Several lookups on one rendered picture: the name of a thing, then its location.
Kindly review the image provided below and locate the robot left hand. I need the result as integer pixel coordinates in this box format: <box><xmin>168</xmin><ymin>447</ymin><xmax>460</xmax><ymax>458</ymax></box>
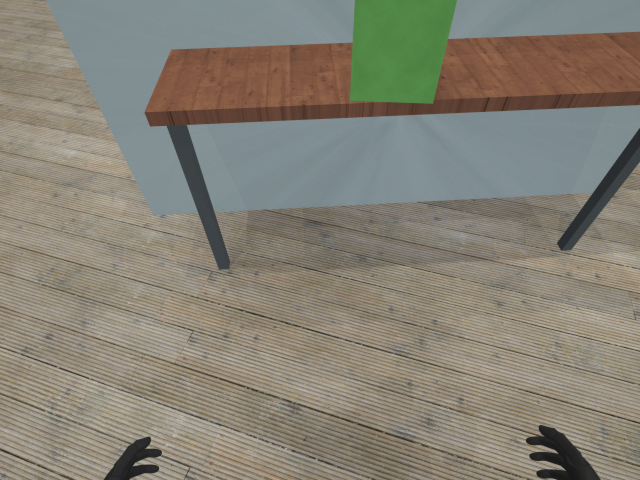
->
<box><xmin>104</xmin><ymin>437</ymin><xmax>162</xmax><ymax>480</ymax></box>

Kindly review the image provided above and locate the table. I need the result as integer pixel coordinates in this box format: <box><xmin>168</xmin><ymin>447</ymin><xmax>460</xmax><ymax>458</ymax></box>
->
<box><xmin>144</xmin><ymin>32</ymin><xmax>640</xmax><ymax>270</ymax></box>

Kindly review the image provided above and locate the carton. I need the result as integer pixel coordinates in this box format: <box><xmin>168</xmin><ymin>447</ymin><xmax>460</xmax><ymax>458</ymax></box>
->
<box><xmin>350</xmin><ymin>0</ymin><xmax>457</xmax><ymax>104</ymax></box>

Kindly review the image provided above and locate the robot right hand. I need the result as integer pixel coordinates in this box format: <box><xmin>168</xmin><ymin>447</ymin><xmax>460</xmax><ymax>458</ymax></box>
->
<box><xmin>526</xmin><ymin>425</ymin><xmax>601</xmax><ymax>480</ymax></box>

